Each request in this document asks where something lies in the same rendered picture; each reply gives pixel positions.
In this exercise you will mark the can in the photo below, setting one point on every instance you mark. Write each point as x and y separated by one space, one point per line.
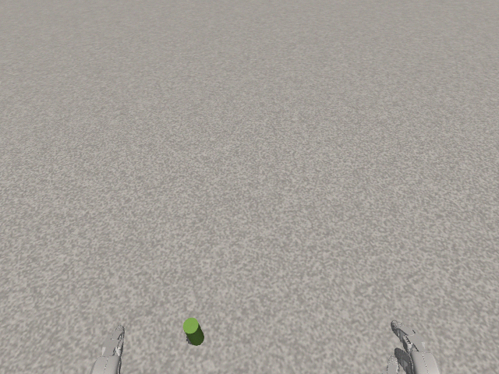
193 331

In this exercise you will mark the left robot hand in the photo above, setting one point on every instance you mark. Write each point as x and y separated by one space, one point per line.
110 361

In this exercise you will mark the right robot hand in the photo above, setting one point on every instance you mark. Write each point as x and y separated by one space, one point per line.
417 360

